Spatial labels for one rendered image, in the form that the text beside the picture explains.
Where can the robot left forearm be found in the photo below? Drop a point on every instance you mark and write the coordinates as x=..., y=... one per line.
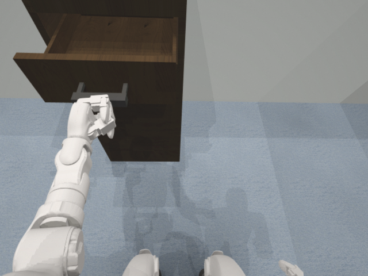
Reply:
x=68, y=194

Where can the drawer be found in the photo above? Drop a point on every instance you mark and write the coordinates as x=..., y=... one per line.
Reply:
x=104, y=52

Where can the robot left hand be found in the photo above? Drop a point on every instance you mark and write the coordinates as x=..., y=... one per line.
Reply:
x=81, y=118

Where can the handle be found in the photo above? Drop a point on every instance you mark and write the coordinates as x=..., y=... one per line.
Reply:
x=116, y=99

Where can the robot left upper arm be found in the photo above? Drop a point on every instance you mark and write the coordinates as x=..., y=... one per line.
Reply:
x=57, y=251

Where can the robot left thigh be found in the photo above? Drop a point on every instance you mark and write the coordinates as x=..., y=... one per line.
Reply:
x=143, y=265

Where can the robot right hand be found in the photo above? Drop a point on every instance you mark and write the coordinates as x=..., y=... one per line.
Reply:
x=289, y=269

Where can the cabinet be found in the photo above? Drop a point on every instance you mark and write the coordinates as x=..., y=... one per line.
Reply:
x=143, y=132

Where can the robot left shin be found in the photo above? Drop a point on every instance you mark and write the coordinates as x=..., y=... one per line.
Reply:
x=145, y=251

